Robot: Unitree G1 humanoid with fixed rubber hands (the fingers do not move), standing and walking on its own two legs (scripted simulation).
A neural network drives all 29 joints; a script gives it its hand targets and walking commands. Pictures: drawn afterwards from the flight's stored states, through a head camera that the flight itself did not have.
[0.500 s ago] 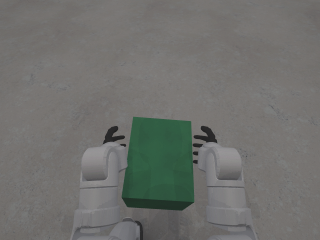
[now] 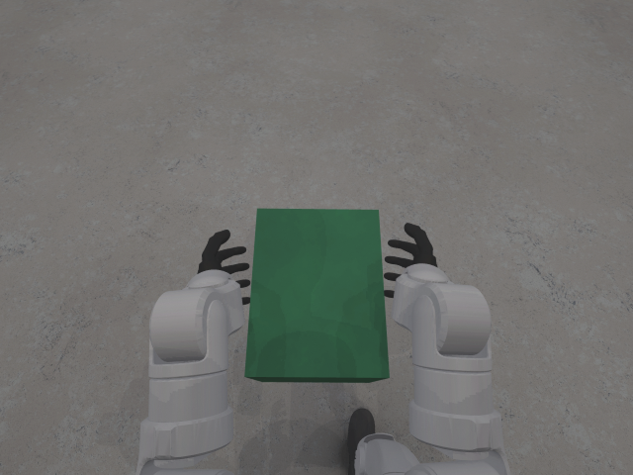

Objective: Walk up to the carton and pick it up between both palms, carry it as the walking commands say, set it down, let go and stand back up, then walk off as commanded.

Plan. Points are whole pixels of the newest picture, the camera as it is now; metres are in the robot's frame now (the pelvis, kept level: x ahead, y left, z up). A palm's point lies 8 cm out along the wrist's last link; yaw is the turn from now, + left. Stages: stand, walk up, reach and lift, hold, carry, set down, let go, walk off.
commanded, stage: carry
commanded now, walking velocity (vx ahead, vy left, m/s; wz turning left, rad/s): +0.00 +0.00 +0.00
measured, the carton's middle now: (316, 301) +0.35 +0.00 -0.03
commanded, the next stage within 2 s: none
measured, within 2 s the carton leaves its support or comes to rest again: neither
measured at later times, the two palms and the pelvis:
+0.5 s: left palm (243, 107) +0.62 +0.11 +0.09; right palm (397, 108) +0.61 -0.12 +0.10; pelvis +0.28 +0.01 +0.01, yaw +0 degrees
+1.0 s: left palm (233, 98) +0.63 +0.13 +0.10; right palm (382, 97) +0.64 -0.11 +0.09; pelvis +0.31 +0.00 +0.01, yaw +1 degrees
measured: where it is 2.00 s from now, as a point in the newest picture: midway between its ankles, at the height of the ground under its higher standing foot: (316, 421)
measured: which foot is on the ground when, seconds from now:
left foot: down 0.00-0.02, up 0.04-0.40, down 0.42-1.00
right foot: up 0.00-0.00, down 0.02-1.00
